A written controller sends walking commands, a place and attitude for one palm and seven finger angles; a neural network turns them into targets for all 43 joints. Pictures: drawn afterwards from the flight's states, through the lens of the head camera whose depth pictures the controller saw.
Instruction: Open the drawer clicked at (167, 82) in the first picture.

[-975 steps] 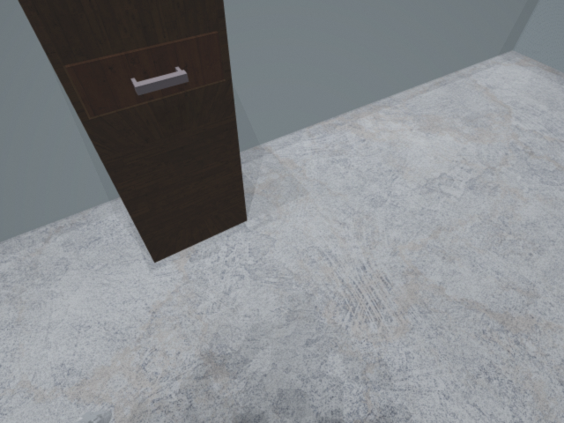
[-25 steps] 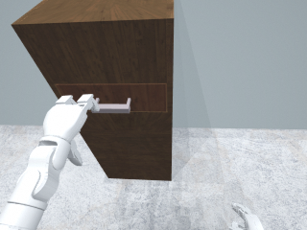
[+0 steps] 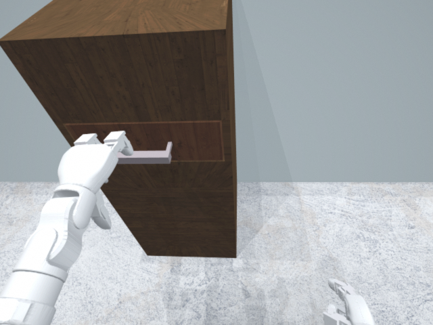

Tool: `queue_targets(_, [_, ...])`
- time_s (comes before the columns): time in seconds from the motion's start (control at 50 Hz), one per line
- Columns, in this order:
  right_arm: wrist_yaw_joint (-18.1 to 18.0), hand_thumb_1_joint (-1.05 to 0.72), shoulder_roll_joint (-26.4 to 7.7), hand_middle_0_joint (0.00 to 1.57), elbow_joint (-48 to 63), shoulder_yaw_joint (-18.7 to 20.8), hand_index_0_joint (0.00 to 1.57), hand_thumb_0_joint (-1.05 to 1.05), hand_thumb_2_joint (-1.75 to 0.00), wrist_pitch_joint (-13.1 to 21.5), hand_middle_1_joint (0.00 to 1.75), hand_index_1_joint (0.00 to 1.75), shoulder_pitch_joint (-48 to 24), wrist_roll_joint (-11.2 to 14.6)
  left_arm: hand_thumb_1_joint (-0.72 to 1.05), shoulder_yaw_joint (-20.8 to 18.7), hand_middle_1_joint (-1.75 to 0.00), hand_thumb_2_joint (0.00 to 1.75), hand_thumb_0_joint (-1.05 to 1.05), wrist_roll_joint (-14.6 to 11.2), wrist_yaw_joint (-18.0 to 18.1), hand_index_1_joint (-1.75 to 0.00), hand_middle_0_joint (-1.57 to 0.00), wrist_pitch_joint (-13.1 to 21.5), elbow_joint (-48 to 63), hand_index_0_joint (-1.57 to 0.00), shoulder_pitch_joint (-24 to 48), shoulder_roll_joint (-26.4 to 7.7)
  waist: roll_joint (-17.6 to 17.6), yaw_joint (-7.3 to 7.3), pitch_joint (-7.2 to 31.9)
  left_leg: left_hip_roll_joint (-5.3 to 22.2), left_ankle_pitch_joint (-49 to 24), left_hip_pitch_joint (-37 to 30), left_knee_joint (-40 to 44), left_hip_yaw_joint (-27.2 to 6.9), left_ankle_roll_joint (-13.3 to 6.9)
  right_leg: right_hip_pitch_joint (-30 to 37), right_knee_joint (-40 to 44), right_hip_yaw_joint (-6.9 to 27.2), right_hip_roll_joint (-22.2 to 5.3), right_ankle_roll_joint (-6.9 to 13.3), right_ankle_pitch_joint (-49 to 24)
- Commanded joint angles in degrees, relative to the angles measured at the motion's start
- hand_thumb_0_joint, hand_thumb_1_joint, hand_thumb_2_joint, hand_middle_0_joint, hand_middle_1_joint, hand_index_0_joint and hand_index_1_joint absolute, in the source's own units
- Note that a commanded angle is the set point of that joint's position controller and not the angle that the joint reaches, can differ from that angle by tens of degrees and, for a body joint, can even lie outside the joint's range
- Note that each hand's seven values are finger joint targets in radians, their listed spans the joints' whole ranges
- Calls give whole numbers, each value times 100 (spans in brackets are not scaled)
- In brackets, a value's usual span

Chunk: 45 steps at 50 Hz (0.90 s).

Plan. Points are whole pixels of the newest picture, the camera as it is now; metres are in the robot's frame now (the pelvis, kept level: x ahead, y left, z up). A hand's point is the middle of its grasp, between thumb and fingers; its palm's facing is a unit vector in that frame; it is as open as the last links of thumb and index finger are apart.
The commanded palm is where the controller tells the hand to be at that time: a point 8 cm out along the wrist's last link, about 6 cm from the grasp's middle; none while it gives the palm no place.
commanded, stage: move the hooked fingers above the handle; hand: left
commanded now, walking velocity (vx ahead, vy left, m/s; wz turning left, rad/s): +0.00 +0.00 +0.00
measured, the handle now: (145, 151) +0.50 +0.26 +0.00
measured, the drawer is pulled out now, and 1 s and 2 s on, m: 0.00 0.00 0.00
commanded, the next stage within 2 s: lower the fingers behind the handle in 1.84 s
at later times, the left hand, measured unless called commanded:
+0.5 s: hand (115, 169) +0.37 +0.26 +0.08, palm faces +0.01 -0.06 -1.00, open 13.9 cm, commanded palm +0.35 +0.26 +0.14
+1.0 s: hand (125, 158) +0.42 +0.26 +0.06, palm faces -0.04 -0.03 -1.00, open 13.9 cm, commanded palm +0.40 +0.27 +0.12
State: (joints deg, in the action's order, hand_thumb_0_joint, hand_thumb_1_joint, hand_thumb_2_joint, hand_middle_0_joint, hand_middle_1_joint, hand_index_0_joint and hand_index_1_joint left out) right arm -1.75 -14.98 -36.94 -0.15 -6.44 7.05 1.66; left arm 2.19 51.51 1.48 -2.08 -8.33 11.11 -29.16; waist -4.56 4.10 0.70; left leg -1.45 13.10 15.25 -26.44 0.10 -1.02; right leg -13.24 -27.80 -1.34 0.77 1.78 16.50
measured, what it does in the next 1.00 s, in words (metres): stands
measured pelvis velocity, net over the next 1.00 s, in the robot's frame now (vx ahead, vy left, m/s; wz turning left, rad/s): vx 0.01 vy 0.01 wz -0.01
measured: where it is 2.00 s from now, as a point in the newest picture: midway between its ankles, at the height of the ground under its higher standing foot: outside the picture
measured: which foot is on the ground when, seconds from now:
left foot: down 0.00-1.00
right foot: down 0.00-1.00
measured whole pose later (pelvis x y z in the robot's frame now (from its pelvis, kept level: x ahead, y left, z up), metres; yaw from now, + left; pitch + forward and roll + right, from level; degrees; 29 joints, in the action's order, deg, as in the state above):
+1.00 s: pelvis +0.01 +0.01 -0.01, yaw -1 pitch +9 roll +0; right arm -2.6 -14.7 -38.2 2.1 -7.9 14.1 1.9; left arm 3.1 56.4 5.4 2.8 -35.9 30.6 -29.4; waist -2.7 0.2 4.1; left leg -1.5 17.3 26.3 -34.7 1.1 -2.1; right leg -23.8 -34.5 -0.5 0.6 0.9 19.6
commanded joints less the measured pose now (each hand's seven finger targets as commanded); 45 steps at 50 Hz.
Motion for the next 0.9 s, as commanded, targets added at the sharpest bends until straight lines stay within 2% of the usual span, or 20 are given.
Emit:
queue_targets(0.0, [-68, -90, -605, 20, 834, 223, 20, 0, -90, 183, 30, 30, -542, -21, -50, -796, -120, 30, 0, 33, 236, -120, -30, 75, 909, -30, 1804, -1331, 465, -30, 1486, -155, -1455, -353, 36, 100, -127, 482, 221, 171, -22, -27, -1765])
queue_targets(0.04, [-89, -90, -601, 20, 823, 254, 20, 0, -90, 189, 30, 30, -489, -15, -50, -660, -120, 30, 0, 45, 259, -120, -30, 109, 905, -30, 1992, -1237, 349, -87, 1534, -154, -1450, -453, -25, 108, -147, 326, 192, 164, -9, -28, -1734])
queue_targets(0.08, [-117, -90, -633, 20, 806, 283, 20, 0, -90, 196, 30, 30, -408, -31, -50, -887, -120, 30, 0, 37, 313, -120, -30, 161, 845, -30, 2081, -1498, 478, -62, 1648, -155, -1473, -397, -69, 113, -157, 429, 173, 208, -18, -33, -1807])
queue_targets(0.14, [-131, -90, -610, 20, 776, 295, 20, 0, -90, 188, 30, 30, -362, -21, -50, -839, -120, 30, 0, 66, 367, -120, -30, 227, 729, -30, 2154, -1438, 345, -77, 1726, -164, -1615, -393, -155, 107, -167, 355, 55, 184, -15, -26, -2027])
queue_targets(0.18, [-135, -90, -651, 20, 723, 318, 20, 0, -90, 159, 30, 30, -273, -23, -50, -1057, -120, 30, 0, 79, 415, -120, -30, 220, 465, -30, 2196, -1658, 488, -61, 1747, -154, -1623, -274, -180, 110, -160, 395, 38, 202, -4, -25, -2029])
queue_targets(0.2, [-134, -90, -634, 20, 756, 313, 20, 0, -90, 170, 30, 30, -274, -13, -50, -883, -120, 30, 0, 78, 408, -120, -30, 219, 473, -30, 2250, -1488, 472, -77, 1788, -167, -1637, -260, -216, 115, -176, 383, -11, 194, -21, -37, -2120])
queue_targets(0.22, [-137, -90, -647, 20, 714, 338, 20, 0, -90, 159, 30, 30, -231, -13, -50, -1068, -120, 30, 0, 98, 437, -120, -30, 226, 418, -30, 2243, -1666, 435, -67, 1873, -149, -1754, -275, -242, 126, -170, 410, -57, 193, -10, -29, -2251])
queue_targets(0.24, [-125, -90, -640, 20, 759, 338, 20, 0, -90, 148, 30, 30, -246, -21, -50, -996, -120, 30, 0, 108, 444, -120, -30, 219, 467, -30, 2208, -1603, 253, -28, 1942, -163, -1869, -289, -267, 120, -163, 429, -114, 189, -10, -16, -2362])
queue_targets(0.3, [-95, -90, -658, 20, 759, 361, 20, 0, -90, 116, 30, 30, -181, -10, -50, -892, -120, 30, 0, 103, 423, -120, -30, 163, 350, -30, 2164, -1470, 347, -97, 1955, -140, -1994, -264, -346, 121, -165, 343, -179, 161, 1, -24, -2483])
queue_targets(0.34, [-97, -90, -675, 20, 766, 375, 20, 0, -90, 95, 30, 30, -130, -9, -50, -946, -120, 30, 0, 97, 403, -120, -30, 143, 233, -30, 2099, -1522, 454, -92, 1908, -119, -1933, -224, -337, 113, -167, 286, -185, 148, 21, -26, -2387])
queue_targets(0.5, [-80, -90, -656, 20, 765, 420, 20, 0, -90, 73, 30, 30, 26, -20, -50, -702, -120, 30, 0, 191, 485, -120, -30, 241, 353, -30, 2568, -1334, 241, -177, 2092, -43, -2192, -440, -454, 3, -149, -61, -283, 86, 65, 18, -2087])
queue_targets(0.56, [-93, -90, -642, 20, 689, 428, 20, 0, -90, 62, 30, 30, 91, -15, -50, -647, -120, 30, 0, 267, 597, -120, -30, 210, 106, -30, 2808, -1275, 269, -223, 2077, -28, -2166, -452, -488, 6, -135, -205, -301, 61, 81, 26, -1999])
queue_targets(0.58, [-95, -90, -679, 20, 653, 428, 20, 0, -90, 55, 30, 30, 139, -17, -50, -802, -120, 30, 0, 281, 629, -120, -30, 194, -31, -30, 2852, -1452, 355, -222, 2089, -22, -2116, -377, -478, 4, -125, -139, -292, 71, 92, 42, -1965])
queue_targets(0.62, [-102, -90, -665, 20, 630, 408, 20, 0, -90, 46, 30, 30, 159, -1, -50, -580, -120, 30, 0, 320, 657, -120, -30, 135, -246, -30, 3128, -1270, 319, -274, 2028, -27, -1957, -338, -466, 5, -127, -263, -300, 41, 84, 41, -1844])
queue_targets(0.68, [-140, -90, -714, 20, 594, 418, 20, 0, -90, 24, 30, 30, 231, -15, -50, -731, -120, 30, 0, 397, 671, -120, -30, 98, -611, -30, 3341, -1523, 320, -269, 2083, -29, -1818, -279, -454, 24, -129, -227, -270, 66, 90, 58, -1718])
queue_targets(0.7, [-146, -90, -688, 20, 602, 404, 20, 0, -90, 19, 30, 30, 245, 3, -50, -603, -120, 30, 0, 415, 652, -120, -30, 93, -747, -30, 3400, -1409, 342, -293, 2091, -38, -1770, -248, -462, 1, -133, -273, -293, 53, 86, 54, -1676])
queue_targets(0.72, [-151, -90, -685, 20, 602, 412, 20, 0, -90, 30, 30, 30, 274, 9, -50, -484, -120, 30, 0, 397, 632, -120, -30, 118, -778, -30, 3570, -1302, 294, -343, 2059, -22, -1733, -284, -465, 19, -142, -344, -276, 47, 83, 51, -1661])
queue_targets(0.78, [-171, -90, -731, 20, 594, 421, 20, 0, -90, 10, 30, 30, 379, -7, -50, -590, -120, 30, 0, 421, 569, -120, -30, 232, -1092, -30, 3721, -1492, 297, -345, 2084, -32, -1663, -194, -488, 14, -146, -338, -278, 70, 90, 68, -1593])
queue_targets(0.86, [-168, -90, -713, 20, 572, 465, 20, 0, -90, 12, 30, 30, 554, -2, -50, -431, -120, 30, 0, 427, 556, -120, -30, 439, -1355, -30, 4013, -1314, 223, -410, 2119, -11, -1722, -219, -575, 4, -152, -575, -338, 56, 101, 69, -1596])
queue_targets(0.88, [-163, -90, -726, 20, 551, 474, 20, 0, -90, 10, 30, 30, 631, -16, -50, -443, -120, 30, 0, 449, 556, -120, -30, 472, -1518, -30, 4063, -1332, 369, -442, 2082, -12, -1688, -149, -592, 2, -159, -574, -330, 43, 108, 72, -1557])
